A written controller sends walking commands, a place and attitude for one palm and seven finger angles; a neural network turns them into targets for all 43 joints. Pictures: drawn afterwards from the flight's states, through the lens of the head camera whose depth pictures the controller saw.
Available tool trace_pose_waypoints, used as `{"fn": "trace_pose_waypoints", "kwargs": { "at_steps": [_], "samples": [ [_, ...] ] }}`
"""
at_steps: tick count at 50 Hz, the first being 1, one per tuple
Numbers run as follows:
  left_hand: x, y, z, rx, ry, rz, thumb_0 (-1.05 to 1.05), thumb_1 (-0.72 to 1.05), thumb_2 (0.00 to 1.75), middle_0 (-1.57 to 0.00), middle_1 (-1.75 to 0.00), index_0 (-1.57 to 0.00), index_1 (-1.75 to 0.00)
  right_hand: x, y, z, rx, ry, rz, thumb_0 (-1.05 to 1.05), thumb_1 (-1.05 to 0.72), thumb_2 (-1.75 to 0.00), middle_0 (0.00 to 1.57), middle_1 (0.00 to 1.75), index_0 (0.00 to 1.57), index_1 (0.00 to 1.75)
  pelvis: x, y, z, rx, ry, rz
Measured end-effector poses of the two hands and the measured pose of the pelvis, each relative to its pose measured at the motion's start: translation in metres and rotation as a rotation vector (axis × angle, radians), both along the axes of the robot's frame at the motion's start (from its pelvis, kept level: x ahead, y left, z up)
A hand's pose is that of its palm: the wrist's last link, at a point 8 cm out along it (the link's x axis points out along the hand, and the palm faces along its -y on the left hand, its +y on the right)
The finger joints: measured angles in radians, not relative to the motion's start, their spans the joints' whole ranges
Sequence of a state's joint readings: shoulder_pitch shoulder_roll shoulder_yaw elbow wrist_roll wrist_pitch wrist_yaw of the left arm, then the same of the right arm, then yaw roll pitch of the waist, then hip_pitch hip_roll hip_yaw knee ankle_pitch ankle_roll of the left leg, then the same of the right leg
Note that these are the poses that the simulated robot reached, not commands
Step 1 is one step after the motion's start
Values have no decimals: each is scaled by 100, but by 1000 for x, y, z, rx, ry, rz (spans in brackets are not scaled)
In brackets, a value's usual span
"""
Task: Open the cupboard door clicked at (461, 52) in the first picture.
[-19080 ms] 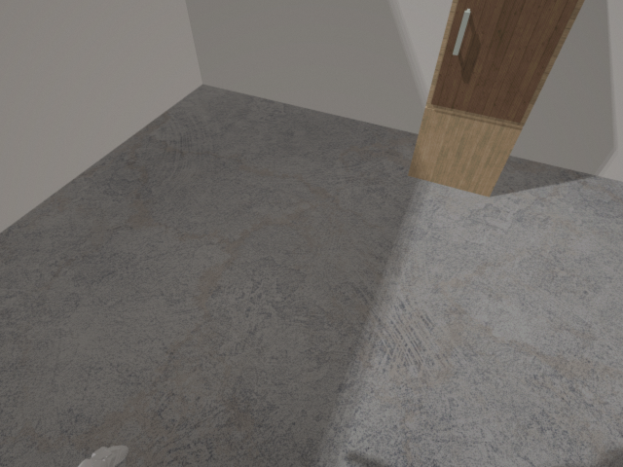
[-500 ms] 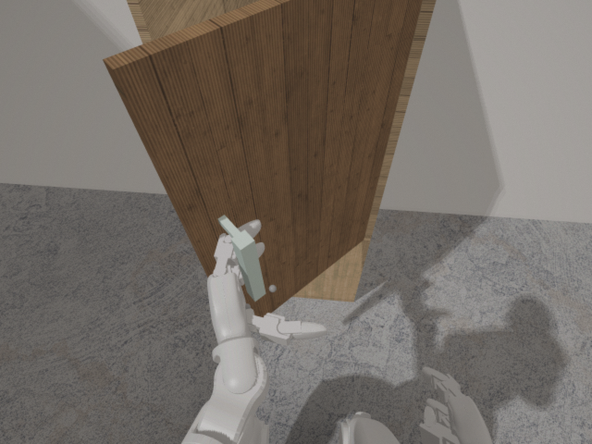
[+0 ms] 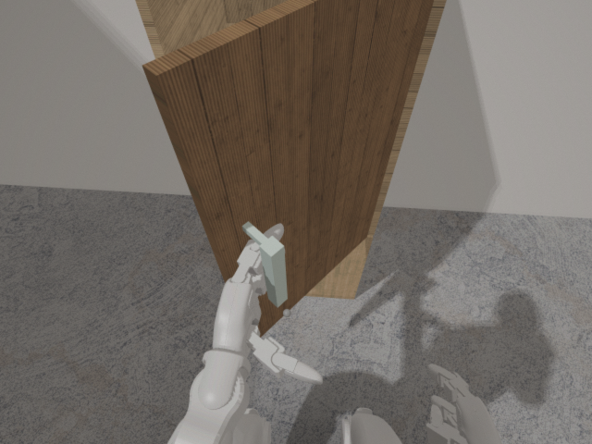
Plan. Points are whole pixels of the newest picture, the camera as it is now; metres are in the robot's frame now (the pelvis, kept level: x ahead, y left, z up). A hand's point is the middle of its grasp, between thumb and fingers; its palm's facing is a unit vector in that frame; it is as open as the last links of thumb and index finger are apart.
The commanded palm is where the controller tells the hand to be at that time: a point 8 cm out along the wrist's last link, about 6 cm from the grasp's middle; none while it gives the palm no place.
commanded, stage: slide the hand sideways off the handle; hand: left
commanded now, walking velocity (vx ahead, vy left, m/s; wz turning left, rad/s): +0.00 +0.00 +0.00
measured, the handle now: (265, 266) +0.34 +0.06 +0.05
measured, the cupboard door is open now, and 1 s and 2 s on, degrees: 49 49 49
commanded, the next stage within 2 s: draw the hand back to the body in 0.80 s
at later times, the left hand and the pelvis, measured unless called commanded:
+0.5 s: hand (253, 352) +0.23 +0.06 +0.04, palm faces -0.08 -1.00 -0.01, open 16.2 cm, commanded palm +0.20 +0.12 +0.04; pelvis +0.02 -0.01 -0.01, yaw +0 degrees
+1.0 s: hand (218, 377) +0.20 +0.10 +0.05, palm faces -0.10 -0.99 -0.04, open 16.3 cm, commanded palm +0.17 +0.16 +0.06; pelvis +0.00 -0.03 -0.02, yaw +1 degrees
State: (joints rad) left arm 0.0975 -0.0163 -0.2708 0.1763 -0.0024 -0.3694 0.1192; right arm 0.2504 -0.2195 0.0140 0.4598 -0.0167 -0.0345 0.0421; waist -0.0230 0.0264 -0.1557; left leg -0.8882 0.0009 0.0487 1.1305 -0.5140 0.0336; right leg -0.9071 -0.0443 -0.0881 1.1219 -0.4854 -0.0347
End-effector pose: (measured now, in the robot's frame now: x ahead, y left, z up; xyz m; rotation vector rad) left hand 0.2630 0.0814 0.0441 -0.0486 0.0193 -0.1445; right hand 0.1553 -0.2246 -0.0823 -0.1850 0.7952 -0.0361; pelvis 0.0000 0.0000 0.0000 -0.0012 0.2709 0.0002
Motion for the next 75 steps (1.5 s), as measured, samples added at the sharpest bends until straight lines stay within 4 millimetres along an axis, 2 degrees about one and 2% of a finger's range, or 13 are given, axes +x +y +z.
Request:
{"fn": "trace_pose_waypoints", "kwargs": {
  "at_steps": [10,15,23,39,48,51,57,61,67,71,75],
  "samples": [
    [-27,17,-3,61,-3,29,-1,-50,30,-16,-33,-16,-32,24,7,-3,16,-20,28,1,-90,-90,20,30,20,30,9,0,-7,-4,10,-2],
    [-34,24,-1,53,13,35,-1,-50,30,-16,-32,-18,-32,36,12,-3,28,-42,35,1,-90,-90,20,30,20,30,13,-3,-7,-4,17,2],
    [-47,32,2,51,21,63,-1,-50,30,-16,-31,-18,-32,46,6,-2,28,-64,38,1,-90,-89,20,30,21,30,19,-11,-10,0,32,5],
    [-78,65,0,92,31,95,-1,-50,30,-15,-31,-16,-31,45,-25,-9,-18,-87,-13,1,-90,-90,20,30,20,30,14,-27,-20,-2,36,16],
    [-79,68,0,74,10,48,-1,-50,30,-15,-31,-15,-31,35,-27,-11,-31,-102,-34,1,-90,-90,20,30,20,30,5,-26,-24,-9,32,17],
    [-78,75,11,96,-4,48,-1,-50,30,-15,-31,-15,-31,30,-25,-8,-23,-96,-51,1,-90,-90,20,30,20,30,4,-25,-21,-10,16,14],
    [-80,94,48,127,-22,90,-1,-50,30,-15,-31,-15,-31,22,-15,11,5,-104,-75,2,-90,-90,20,30,20,30,8,-18,-2,-16,-31,15],
    [-82,102,58,115,1,94,-1,-50,30,-15,-30,-15,-30,22,-10,27,0,-126,-73,2,-90,-89,20,30,21,30,12,-14,10,-19,-52,16],
    [-82,118,67,120,18,82,-1,-50,30,-15,-31,-15,-30,29,-8,46,-32,-160,-67,2,-90,-89,20,30,21,30,18,-7,21,-28,-81,16],
    [-81,134,85,134,-28,104,-1,-47,31,-15,-31,-15,-30,37,-4,57,-34,-188,-65,2,-90,-90,20,30,21,30,24,-2,27,-35,-101,17],
    [-82,147,105,275,13,210,-1,-39,35,-16,-31,-15,-31,45,4,67,-43,-193,-74,2,-90,-90,20,30,21,30,31,3,38,-32,-127,8]
  ]
}}
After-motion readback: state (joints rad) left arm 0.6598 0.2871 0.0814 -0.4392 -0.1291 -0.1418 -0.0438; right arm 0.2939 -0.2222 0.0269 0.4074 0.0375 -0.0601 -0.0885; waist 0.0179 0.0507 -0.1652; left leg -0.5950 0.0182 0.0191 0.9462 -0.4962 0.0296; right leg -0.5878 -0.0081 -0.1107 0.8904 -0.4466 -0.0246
